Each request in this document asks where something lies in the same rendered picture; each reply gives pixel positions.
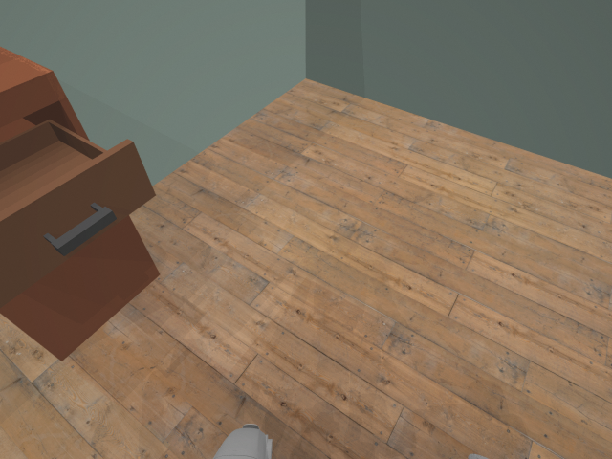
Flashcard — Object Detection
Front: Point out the drawer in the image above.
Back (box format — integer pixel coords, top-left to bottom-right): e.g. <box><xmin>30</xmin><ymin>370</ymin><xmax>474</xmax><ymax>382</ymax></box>
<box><xmin>0</xmin><ymin>120</ymin><xmax>156</xmax><ymax>308</ymax></box>

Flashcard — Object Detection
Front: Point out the robot left thigh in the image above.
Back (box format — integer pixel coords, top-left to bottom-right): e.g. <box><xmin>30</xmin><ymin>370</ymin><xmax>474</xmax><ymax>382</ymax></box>
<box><xmin>213</xmin><ymin>428</ymin><xmax>273</xmax><ymax>459</ymax></box>

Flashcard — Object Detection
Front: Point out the handle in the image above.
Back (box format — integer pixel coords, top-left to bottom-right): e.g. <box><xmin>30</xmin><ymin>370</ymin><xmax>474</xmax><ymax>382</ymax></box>
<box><xmin>43</xmin><ymin>202</ymin><xmax>117</xmax><ymax>256</ymax></box>

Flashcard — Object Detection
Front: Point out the cabinet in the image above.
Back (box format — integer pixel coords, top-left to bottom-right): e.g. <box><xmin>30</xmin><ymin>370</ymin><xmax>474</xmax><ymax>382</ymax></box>
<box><xmin>0</xmin><ymin>47</ymin><xmax>160</xmax><ymax>361</ymax></box>

